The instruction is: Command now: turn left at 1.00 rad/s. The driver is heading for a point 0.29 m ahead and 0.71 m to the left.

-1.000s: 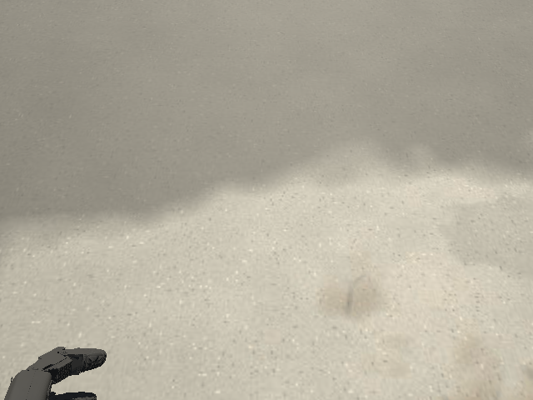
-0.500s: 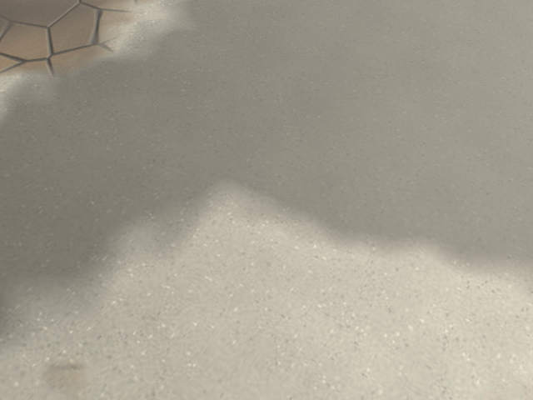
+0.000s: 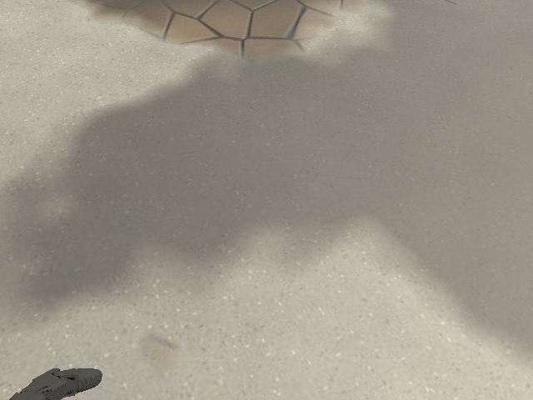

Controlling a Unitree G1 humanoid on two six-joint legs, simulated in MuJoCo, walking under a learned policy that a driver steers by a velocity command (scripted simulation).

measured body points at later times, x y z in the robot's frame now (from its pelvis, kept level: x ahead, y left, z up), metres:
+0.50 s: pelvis +0.08 +0.04 +0.01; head +0.08 +0.08 +0.45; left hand +0.00 +0.36 -0.11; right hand +0.37 -0.11 -0.06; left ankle +0.03 +0.18 -0.70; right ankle +0.08 -0.13 -0.73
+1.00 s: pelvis +0.33 +0.33 -0.04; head +0.34 +0.39 +0.41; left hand +0.32 +0.70 -0.06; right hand +0.54 +0.11 -0.14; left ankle +0.05 +0.18 -0.72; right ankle +0.53 +0.39 -0.74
